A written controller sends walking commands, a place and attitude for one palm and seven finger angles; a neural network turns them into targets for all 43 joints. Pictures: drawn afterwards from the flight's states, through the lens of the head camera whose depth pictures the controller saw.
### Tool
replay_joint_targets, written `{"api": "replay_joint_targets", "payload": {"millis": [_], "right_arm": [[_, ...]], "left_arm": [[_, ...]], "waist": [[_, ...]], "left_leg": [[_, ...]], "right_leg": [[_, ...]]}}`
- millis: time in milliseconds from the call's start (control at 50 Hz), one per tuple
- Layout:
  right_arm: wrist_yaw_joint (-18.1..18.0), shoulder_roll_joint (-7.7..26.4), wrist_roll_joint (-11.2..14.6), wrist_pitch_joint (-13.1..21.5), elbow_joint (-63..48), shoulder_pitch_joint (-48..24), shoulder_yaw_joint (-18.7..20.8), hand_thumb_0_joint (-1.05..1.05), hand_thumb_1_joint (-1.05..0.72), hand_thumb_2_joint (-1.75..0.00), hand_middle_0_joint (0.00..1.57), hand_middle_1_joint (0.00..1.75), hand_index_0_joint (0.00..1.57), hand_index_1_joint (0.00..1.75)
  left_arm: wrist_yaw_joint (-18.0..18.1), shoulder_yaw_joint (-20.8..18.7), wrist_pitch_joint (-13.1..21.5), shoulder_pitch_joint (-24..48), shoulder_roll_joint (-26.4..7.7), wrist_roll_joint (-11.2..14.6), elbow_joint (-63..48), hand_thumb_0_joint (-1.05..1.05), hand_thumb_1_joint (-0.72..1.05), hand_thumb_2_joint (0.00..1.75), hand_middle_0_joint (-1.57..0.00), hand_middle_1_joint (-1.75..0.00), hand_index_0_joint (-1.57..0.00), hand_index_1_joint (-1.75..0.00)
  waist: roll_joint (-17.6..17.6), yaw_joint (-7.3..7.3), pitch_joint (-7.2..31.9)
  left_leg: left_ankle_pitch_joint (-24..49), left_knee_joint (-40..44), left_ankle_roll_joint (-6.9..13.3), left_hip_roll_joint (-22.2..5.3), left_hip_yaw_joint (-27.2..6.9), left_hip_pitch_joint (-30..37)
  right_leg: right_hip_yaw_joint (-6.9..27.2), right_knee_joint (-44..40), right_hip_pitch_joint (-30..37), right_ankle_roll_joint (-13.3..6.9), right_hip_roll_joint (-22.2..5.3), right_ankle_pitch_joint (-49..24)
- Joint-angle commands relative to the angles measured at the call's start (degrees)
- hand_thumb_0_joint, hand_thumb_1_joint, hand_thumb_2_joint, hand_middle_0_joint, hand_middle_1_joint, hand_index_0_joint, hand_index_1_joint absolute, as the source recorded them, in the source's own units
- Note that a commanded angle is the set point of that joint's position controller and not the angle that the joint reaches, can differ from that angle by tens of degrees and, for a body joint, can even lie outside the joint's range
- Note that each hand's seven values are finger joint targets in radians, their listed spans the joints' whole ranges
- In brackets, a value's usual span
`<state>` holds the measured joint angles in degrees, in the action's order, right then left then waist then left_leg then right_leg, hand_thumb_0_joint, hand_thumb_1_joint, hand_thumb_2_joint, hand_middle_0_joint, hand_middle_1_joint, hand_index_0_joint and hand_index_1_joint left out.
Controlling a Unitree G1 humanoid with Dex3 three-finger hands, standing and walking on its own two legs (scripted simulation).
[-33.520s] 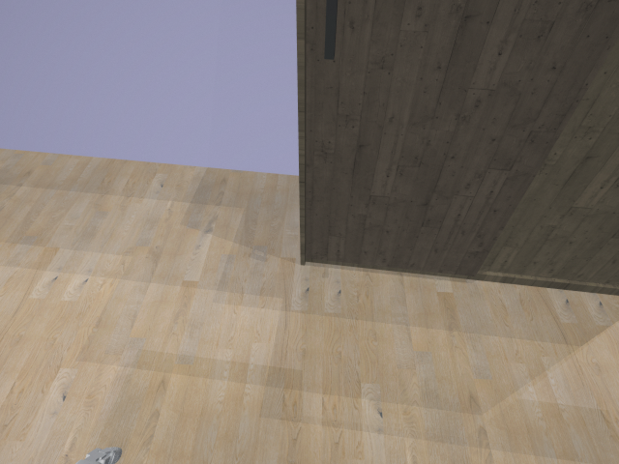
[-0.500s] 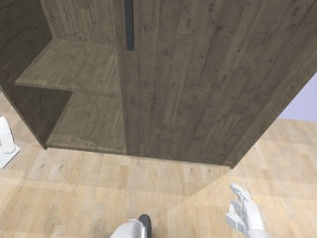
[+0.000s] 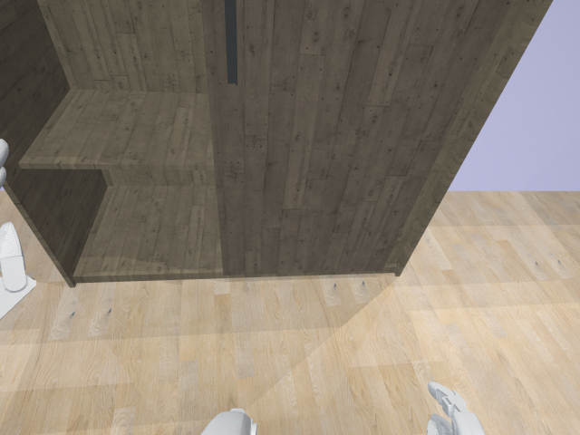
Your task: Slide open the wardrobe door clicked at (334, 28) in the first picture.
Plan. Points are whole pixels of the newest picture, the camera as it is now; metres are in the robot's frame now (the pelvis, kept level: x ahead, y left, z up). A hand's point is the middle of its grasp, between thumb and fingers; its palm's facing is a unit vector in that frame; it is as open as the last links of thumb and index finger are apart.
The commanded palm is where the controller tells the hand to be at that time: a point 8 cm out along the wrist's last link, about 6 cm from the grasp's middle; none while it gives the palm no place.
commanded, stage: stop stepping back and stand still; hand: left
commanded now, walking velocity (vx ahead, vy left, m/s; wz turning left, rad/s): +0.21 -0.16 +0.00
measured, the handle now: (231, 21) +0.79 +0.22 +0.23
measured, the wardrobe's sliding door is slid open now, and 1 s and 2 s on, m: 0.56 0.56 0.56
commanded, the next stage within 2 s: let the arm hang, fingers relaxed in 1.24 s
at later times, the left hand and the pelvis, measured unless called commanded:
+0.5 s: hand out of the picture +0.11 +0.31 +0.19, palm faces +0.55 -0.73 -0.41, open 7.4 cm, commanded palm +0.06 +0.33 +0.19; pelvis -0.06 +0.02 +0.01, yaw +3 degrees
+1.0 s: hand out of the picture +0.15 +0.33 +0.17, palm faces +0.49 -0.76 -0.43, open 7.4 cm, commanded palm +0.09 +0.36 +0.19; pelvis -0.03 +0.05 +0.01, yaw +4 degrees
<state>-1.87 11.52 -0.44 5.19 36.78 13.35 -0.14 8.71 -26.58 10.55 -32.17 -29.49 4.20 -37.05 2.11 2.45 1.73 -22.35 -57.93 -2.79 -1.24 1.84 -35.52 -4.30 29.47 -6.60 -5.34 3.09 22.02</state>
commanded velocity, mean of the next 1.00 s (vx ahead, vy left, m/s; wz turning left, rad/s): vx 0.07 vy -0.04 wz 0.00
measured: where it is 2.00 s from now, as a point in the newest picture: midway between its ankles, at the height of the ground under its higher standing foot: outside the picture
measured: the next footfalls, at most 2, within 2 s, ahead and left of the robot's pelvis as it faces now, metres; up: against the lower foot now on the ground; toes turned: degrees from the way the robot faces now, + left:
left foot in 0.10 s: +0.07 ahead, +0.16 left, +0.00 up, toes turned +6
left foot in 0.60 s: +0.01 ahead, +0.17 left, +0.00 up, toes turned +11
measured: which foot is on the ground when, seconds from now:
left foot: up 0.00-0.08, down 0.10-0.32, up 0.34-0.58, down 0.60-1.00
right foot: down 0.00-1.00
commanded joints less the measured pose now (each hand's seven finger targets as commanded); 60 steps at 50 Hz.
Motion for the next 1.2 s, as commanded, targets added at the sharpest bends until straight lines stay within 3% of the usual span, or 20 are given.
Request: {"api": "replay_joint_targets", "payload": {"millis": [0,40,60,80,100,120,220,260,280,300,320,360,420,520,600,640,720,780,920,1180], "right_arm": [[-2.24,7.81,1.23,1.82,-6.7,-7.74,2.9,0.0,-0.9,-0.9,0.2,0.3,0.2,0.3],[-3.4,7.32,0.83,1.71,-6.83,-6.5,1.95,0.0,-0.9,-0.9,0.2,0.3,0.2,0.3],[-4.16,8.95,0.94,2.38,-8.28,-6.68,2.58,0.0,-0.9,-0.9,0.2,0.3,0.2,0.3],[-4.15,9.6,0.63,2.76,-9.35,-6.03,2.53,0.0,-0.9,-0.9,0.2,0.3,0.2,0.3],[-3.58,8.71,0.28,3.39,-10.47,-6.97,2.39,0.0,-0.9,-0.9,0.2,0.3,0.2,0.3],[-3.15,7.27,-0.45,3.92,-8.87,-6.49,1.72,0.0,-0.9,-0.9,0.2,0.3,0.2,0.3],[-1.07,7.55,-0.81,3.04,-9.5,-6.39,2.74,0.0,-0.9,-0.9,0.2,0.3,0.2,0.3],[-1.26,7.2,-0.44,2.08,-9.72,-5.65,3.19,0.0,-0.9,-0.9,0.2,0.3,0.2,0.3],[-1.27,6.02,-0.35,1.24,-9.58,-5.43,3.33,0.0,-0.9,-0.9,0.2,0.3,0.2,0.3],[-1.58,6.01,0.07,1.31,-9.71,-5.4,3.33,0.0,-0.9,-0.9,0.2,0.3,0.2,0.3],[-1.78,6.67,-0.13,2.32,-8.49,-4.89,3.34,0.0,-0.9,-0.9,0.2,0.3,0.2,0.3],[-1.94,6.22,-0.45,2.64,-6.1,-3.56,2.65,0.0,-0.9,-0.9,0.2,0.3,0.2,0.3],[-2.97,6.33,-0.04,2.45,-6.19,-5.73,1.93,0.0,-0.9,-0.9,0.2,0.3,0.2,0.3],[-4.12,6.63,-0.72,4.52,-7.48,-6.08,1.91,0.0,-0.9,-0.9,0.2,0.3,0.2,0.3],[-3.38,8.32,0.23,4.54,-9.08,-6.31,2.69,0.0,-0.9,-0.9,0.2,0.3,0.2,0.3],[-3.06,7.18,-0.21,4.73,-8.74,-6.3,1.99,0.0,-0.9,-0.9,0.2,0.3,0.2,0.3],[-2.26,7.15,0.58,5.03,-9.38,-4.86,2.44,0.0,-0.9,-0.9,0.2,0.3,0.2,0.3],[-1.89,7.03,0.81,4.5,-8.92,-4.14,2.5,0.0,-0.9,-0.9,0.2,0.3,0.2,0.3],[-2.71,6.83,0.86,3.19,-9.76,-6.08,1.79,0.0,-0.9,-0.9,0.2,0.3,0.2,0.3],[-2.92,6.92,1.01,2.47,-10.61,-5.67,1.85,0.0,-0.9,-0.9,0.2,0.3,0.2,0.3]], "left_arm": [[1.48,-0.9,0.16,11.58,-2.52,-1.34,7.31,0.0,0.9,0.9,-0.2,-0.3,-0.2,-0.3],[1.7,0.4,0.8,13.64,-3.3,-1.48,2.47,0.0,0.9,0.9,-0.2,-0.3,-0.2,-0.3],[1.36,0.2,1.21,13.55,-3.98,-0.87,-1.38,0.0,0.9,0.9,-0.2,-0.3,-0.2,-0.3],[1.38,-1.58,2.33,12.42,-5.52,-0.68,-5.01,0.0,0.9,0.9,-0.2,-0.3,-0.2,-0.3],[1.07,-2.82,3.87,13.49,-7.04,-0.61,-8.45,0.0,0.9,0.9,-0.2,-0.3,-0.2,-0.3],[0.31,-4.99,4.03,10.28,-9.11,0.12,-7.37,0.0,0.9,0.9,-0.2,-0.3,-0.2,-0.3],[0.9,-5.55,3.47,1.19,-5.59,-1.3,-10.48,0.0,0.9,0.9,-0.2,-0.3,-0.2,-0.3],[1.26,-6.87,2.27,-1.86,-6.43,-1.93,-5.08,0.0,0.9,0.9,-0.2,-0.3,-0.2,-0.3],[1.36,-6.56,1.73,-0.49,-6.1,-2.33,-3.0,0.0,0.9,0.9,-0.2,-0.3,-0.2,-0.3],[1.7,-7.2,1.82,2.87,-7.33,-1.88,-2.54,0.0,0.9,0.9,-0.2,-0.3,-0.2,-0.3],[2.08,-7.12,3.01,8.01,-7.59,-1.89,-3.57,0.0,0.9,0.9,-0.2,-0.3,-0.2,-0.3],[1.77,-5.33,3.02,7.07,-5.36,-2.17,2.82,0.0,0.9,0.9,-0.2,-0.3,-0.2,-0.3],[1.37,-1.02,3.29,10.86,-2.78,-2.55,5.92,0.0,0.9,0.9,-0.2,-0.3,-0.2,-0.3],[2.37,0.25,3.58,13.14,-2.91,-3.0,0.14,0.0,0.9,0.9,-0.2,-0.3,-0.2,-0.3],[2.24,-3.26,5.26,11.22,-5.28,-2.7,-5.26,0.0,0.9,0.9,-0.2,-0.3,-0.2,-0.3],[1.68,-4.02,4.93,8.13,-4.53,-3.03,-3.14,0.0,0.9,0.9,-0.2,-0.3,-0.2,-0.3],[1.55,-4.43,4.97,3.57,-3.41,-2.48,-1.39,0.0,0.9,0.9,-0.2,-0.3,-0.2,-0.3],[1.5,-2.63,4.16,3.4,-2.23,-1.69,0.54,0.0,0.9,0.9,-0.2,-0.3,-0.2,-0.3],[1.46,-2.87,3.74,5.61,-3.73,-1.88,-1.58,0.0,0.9,0.9,-0.2,-0.3,-0.2,-0.3],[1.52,-3.71,3.9,1.31,-3.49,-1.33,-1.15,0.0,0.9,0.9,-0.2,-0.3,-0.2,-0.3]], "waist": [[2.71,-3.14,-8.9],[-3.9,-4.31,-6.16],[-12.32,-4.49,-5.8],[-22.14,-3.62,-3.16],[-18.0,-2.94,-2.6],[-15.21,-3.68,-1.44],[-21.71,-2.34,1.57],[-12.26,-1.68,1.99],[1.25,-1.72,0.17],[11.32,-2.03,-0.25],[8.31,-3.21,-0.49],[2.08,-3.62,-2.5],[3.88,-3.56,-5.51],[2.06,-2.26,-2.47],[-15.84,-1.44,0.47],[-16.88,-2.08,-3.57],[-5.74,-2.12,1.91],[-0.89,-3.0,5.53],[-4.75,-2.26,5.75],[-6.01,-2.29,5.77]], "left_leg": [[-0.97,8.08,2.74,-5.4,-1.43,8.69],[1.96,24.7,2.75,-1.39,4.25,21.08],[1.89,33.01,4.51,-5.48,-3.34,25.18],[3.62,40.18,8.29,-14.67,-21.27,29.0],[-0.33,46.26,11.03,-19.51,-30.92,25.77],[-17.3,51.19,10.35,-19.95,-33.45,18.92],[-20.4,46.46,5.67,-12.04,-7.84,2.18],[-18.46,32.02,3.94,-7.2,-2.21,-2.12],[-13.05,13.9,3.08,-2.85,1.96,-5.66],[-7.63,-3.04,2.18,0.66,1.67,-8.44],[-3.7,-10.59,1.88,-1.02,-2.15,-7.76],[-2.6,-8.72,2.04,-3.07,-2.48,-2.31],[1.3,3.12,2.47,-3.53,1.7,5.87],[3.81,26.47,3.84,-0.54,5.85,22.82],[3.83,41.0,8.81,-14.25,-14.71,24.33],[-9.09,45.48,8.7,-13.77,-13.73,12.39],[6.36,33.59,5.19,-6.42,-3.0,15.15],[15.08,26.86,3.59,-4.16,-0.31,20.23],[24.84,31.32,4.61,-6.41,-2.27,23.44],[22.99,33.29,4.13,-6.28,-2.38,21.27]], "right_leg": [[13.96,-12.42,-13.26,-5.57,-18.04,0.24],[4.66,-4.97,-14.55,-1.71,-12.21,4.11],[1.09,5.58,-17.48,1.43,-8.28,4.16],[-1.8,16.7,-22.72,4.67,-1.89,7.67],[1.76,21.9,-21.92,5.46,0.11,11.15],[4.99,26.07,-17.82,5.3,-0.67,10.73],[-3.69,9.37,5.63,3.38,1.33,5.71],[-0.08,-1.71,11.17,1.39,-0.83,7.0],[13.5,-10.82,7.27,-2.59,-9.37,12.66],[33.97,-19.78,2.2,-8.53,-21.81,18.79],[34.98,-20.43,-1.78,-10.01,-23.53,16.52],[26.87,-19.65,-10.44,-7.13,-20.39,21.57],[15.99,-19.4,-14.96,-4.31,-17.55,14.81],[10.31,-14.24,-13.96,-1.72,-13.9,11.83],[2.65,3.9,-13.14,5.46,-4.12,1.31],[2.1,3.32,-5.81,5.63,-3.91,-0.18],[6.36,-5.59,-0.08,4.69,-6.09,-13.25],[11.83,-6.56,-1.74,2.87,-10.81,-23.67],[5.75,-3.84,-1.53,5.17,-7.27,-25.44],[4.7,-4.77,0.21,5.44,-6.48,-23.71]]}}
